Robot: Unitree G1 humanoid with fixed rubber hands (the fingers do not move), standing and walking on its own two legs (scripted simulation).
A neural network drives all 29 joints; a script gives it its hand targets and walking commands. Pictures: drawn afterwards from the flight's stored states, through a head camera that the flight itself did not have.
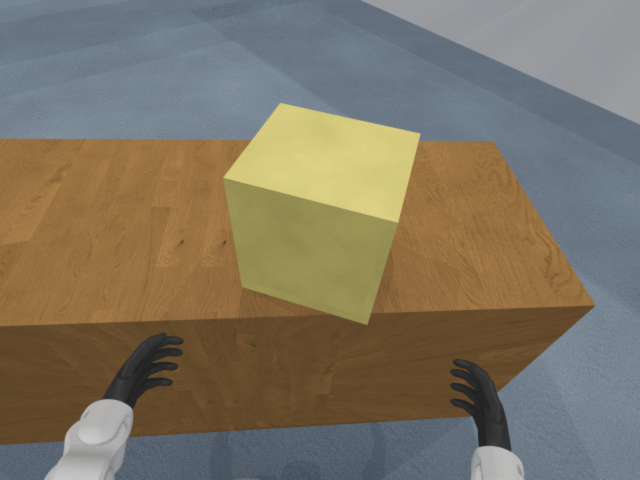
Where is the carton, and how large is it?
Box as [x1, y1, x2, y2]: [223, 103, 419, 324]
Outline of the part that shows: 280,103 223,177 242,286 366,324 397,224 419,133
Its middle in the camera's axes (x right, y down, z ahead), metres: +0.01 -0.04 +0.64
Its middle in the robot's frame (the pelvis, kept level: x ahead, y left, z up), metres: +0.51 +0.01 +0.02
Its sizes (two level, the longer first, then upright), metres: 0.231 0.203 0.251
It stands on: a pedestal, 0.66 m high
